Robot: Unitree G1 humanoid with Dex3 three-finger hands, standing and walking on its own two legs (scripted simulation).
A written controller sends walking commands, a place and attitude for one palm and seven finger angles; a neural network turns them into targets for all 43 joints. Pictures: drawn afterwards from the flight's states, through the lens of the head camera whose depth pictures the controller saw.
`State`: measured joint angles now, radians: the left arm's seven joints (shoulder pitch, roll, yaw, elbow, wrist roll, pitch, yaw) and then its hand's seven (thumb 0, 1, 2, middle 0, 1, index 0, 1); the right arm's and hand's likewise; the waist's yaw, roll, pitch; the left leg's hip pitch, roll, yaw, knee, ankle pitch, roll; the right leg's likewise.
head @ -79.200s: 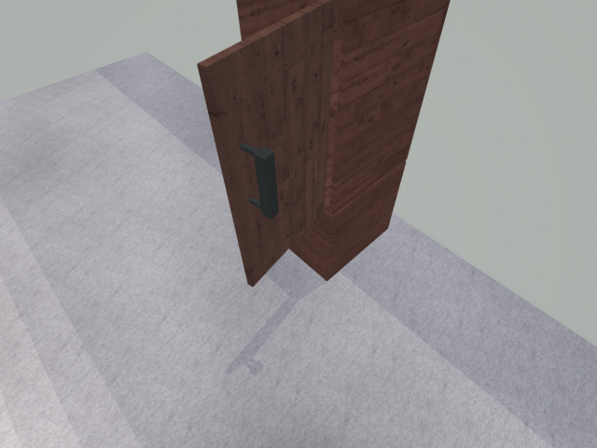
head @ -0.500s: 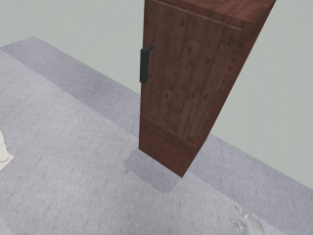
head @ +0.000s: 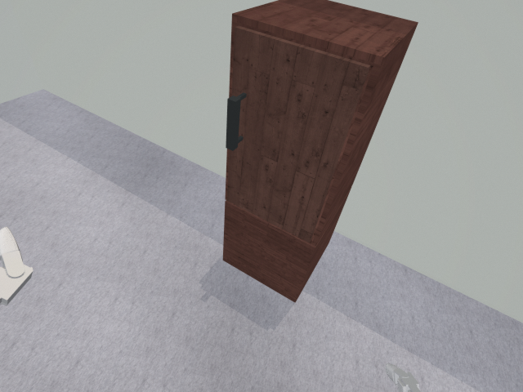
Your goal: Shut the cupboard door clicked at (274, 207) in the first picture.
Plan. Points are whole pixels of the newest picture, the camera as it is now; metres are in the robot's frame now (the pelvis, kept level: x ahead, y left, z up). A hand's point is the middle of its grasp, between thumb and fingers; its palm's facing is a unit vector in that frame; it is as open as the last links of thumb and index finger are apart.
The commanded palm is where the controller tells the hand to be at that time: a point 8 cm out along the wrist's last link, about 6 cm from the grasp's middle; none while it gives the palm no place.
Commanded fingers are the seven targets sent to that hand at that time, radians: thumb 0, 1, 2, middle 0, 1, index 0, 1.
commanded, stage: stop stepping back and stand still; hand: left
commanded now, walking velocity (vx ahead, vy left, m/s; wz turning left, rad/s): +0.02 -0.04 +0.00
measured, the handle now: (237, 121) +0.81 +0.10 +0.01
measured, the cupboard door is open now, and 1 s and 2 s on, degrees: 0 0 0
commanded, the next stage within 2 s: let the arm hang, fingers relaxed in 0.22 s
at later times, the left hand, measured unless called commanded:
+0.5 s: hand (108, 383) +0.17 +0.23 -0.09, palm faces +0.05 -0.93 -0.36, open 7.4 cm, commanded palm none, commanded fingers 0.00 0.90 0.90 -0.20 -0.30 -0.20 -0.30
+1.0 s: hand out of the picture -0.09 +0.18 -0.17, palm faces +0.03 -0.98 -0.20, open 7.3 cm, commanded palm none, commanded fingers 0.00 0.90 0.90 -0.20 -0.30 -0.20 -0.30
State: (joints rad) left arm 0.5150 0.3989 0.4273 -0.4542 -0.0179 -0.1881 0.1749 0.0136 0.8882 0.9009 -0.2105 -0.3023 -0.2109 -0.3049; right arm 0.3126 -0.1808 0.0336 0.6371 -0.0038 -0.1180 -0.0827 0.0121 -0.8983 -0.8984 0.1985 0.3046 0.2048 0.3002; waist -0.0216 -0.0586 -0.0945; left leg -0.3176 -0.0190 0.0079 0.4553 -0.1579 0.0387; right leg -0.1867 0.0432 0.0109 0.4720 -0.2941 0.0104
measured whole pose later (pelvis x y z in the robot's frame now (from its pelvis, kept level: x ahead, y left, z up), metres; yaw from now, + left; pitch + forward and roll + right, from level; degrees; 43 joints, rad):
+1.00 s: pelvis -0.01 +0.01 +0.00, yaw +0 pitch -1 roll -1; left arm 0.43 0.16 0.01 1.17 0.01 0.01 0.04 0.00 0.91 0.90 -0.20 -0.30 -0.20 -0.30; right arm 0.34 -0.12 0.01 1.13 -0.01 0.03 -0.03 0.01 -0.90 -0.90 0.20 0.30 0.20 0.30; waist 0.00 0.00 0.03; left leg -0.27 -0.04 0.03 0.41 -0.12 0.06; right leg -0.12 0.02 0.01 0.41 -0.27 -0.01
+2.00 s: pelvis +0.01 +0.00 +0.00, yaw -1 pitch -1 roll +0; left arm 0.36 0.12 0.00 1.15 0.01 -0.01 0.04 0.00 0.91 0.90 -0.20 -0.30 -0.20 -0.30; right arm 0.29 -0.13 0.01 1.13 -0.01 0.01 -0.04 0.00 -0.90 -0.90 0.20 0.30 0.20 0.30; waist 0.00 -0.01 0.02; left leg -0.23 -0.04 0.03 0.40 -0.15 0.04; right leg -0.08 0.03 0.02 0.39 -0.29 -0.02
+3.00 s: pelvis +0.04 -0.01 +0.00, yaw -1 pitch -1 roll +1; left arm 0.36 0.12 0.00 1.15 0.01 -0.01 0.05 0.00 0.91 0.90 -0.20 -0.30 -0.20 -0.30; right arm 0.28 -0.13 0.02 1.15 -0.01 0.00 -0.05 0.00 -0.90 -0.90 0.20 0.30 0.20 0.30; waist 0.00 -0.02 0.04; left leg -0.19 -0.04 0.03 0.40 -0.19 0.03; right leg -0.03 0.03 0.02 0.36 -0.31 -0.03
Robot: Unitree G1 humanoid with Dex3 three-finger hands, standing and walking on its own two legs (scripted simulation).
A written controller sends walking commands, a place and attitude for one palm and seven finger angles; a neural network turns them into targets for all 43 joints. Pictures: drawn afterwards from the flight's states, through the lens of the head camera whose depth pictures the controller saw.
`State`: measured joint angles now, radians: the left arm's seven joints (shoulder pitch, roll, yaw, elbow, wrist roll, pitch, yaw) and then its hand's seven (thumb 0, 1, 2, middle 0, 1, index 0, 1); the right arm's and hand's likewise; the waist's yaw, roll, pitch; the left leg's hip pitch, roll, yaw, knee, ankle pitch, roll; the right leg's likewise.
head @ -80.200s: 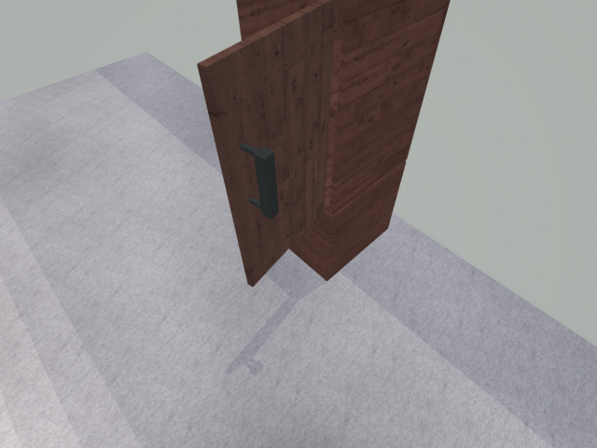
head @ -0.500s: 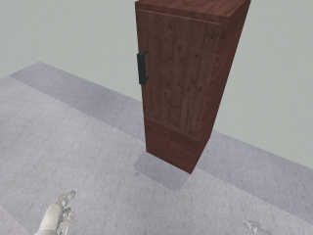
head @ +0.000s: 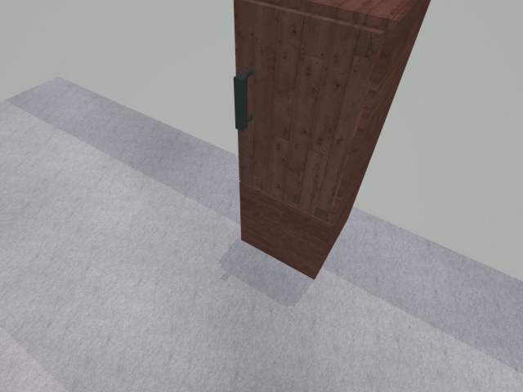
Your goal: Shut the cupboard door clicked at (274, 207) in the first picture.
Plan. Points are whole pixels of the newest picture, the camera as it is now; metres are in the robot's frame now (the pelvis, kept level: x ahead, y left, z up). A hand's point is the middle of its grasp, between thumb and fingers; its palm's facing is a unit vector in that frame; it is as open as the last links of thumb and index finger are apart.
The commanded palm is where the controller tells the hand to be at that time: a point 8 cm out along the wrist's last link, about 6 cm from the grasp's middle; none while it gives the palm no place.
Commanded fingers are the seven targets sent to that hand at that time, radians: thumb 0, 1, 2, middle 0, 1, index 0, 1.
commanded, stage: let the arm hang, fingers relaxed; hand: left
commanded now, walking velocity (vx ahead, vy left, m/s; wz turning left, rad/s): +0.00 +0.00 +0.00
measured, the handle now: (245, 100) +0.82 +0.09 +0.01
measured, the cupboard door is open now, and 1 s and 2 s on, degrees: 0 0 0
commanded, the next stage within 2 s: look to check the result in 0.42 s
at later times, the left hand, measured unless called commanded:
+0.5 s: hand out of the picture -0.03 +0.15 -0.18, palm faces +0.04 -0.99 -0.14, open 7.3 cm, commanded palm none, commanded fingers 0.00 0.90 0.90 -0.20 -0.30 -0.20 -0.30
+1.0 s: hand out of the picture -0.02 +0.14 -0.18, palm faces +0.04 -0.99 -0.16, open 7.4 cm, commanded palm none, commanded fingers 0.00 0.90 0.90 -0.20 -0.30 -0.20 -0.30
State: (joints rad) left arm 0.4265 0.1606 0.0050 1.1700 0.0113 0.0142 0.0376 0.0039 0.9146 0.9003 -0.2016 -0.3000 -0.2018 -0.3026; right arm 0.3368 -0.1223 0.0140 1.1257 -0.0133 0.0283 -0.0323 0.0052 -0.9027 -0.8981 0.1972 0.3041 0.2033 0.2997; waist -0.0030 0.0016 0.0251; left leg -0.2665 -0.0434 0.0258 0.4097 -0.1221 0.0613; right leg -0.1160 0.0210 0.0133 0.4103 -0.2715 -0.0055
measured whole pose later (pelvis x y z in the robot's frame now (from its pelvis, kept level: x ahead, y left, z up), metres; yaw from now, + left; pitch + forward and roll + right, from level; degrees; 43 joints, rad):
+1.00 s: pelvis +0.02 -0.01 +0.00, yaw +0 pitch -1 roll +0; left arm 0.36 0.12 0.00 1.15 0.01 -0.01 0.04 0.00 0.91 0.90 -0.20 -0.30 -0.20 -0.30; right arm 0.29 -0.13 0.01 1.13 -0.01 0.01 -0.04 0.00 -0.90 -0.90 0.20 0.30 0.20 0.30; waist 0.00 -0.01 0.02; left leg -0.23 -0.04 0.03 0.40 -0.15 0.04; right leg -0.08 0.03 0.02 0.39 -0.29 -0.02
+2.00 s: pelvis +0.05 -0.02 +0.00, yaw -1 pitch -1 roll +1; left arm 0.36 0.12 0.00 1.15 0.01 -0.01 0.05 0.00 0.91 0.90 -0.20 -0.30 -0.20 -0.30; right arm 0.28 -0.13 0.02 1.15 -0.01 0.00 -0.05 0.00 -0.90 -0.90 0.20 0.30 0.20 0.30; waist 0.00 -0.02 0.04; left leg -0.19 -0.04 0.03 0.40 -0.19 0.03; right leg -0.03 0.03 0.02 0.36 -0.31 -0.03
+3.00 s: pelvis +0.05 -0.03 +0.00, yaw -1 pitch -1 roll +1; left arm 0.37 0.11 0.00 1.15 0.01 -0.01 0.05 0.00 0.91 0.90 -0.20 -0.30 -0.20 -0.30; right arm 0.29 -0.13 0.02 1.15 -0.01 0.01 -0.05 0.00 -0.90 -0.90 0.20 0.30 0.20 0.30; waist 0.00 -0.02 0.04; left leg -0.18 -0.03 0.03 0.40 -0.20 0.03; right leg -0.01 0.04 0.02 0.35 -0.31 -0.04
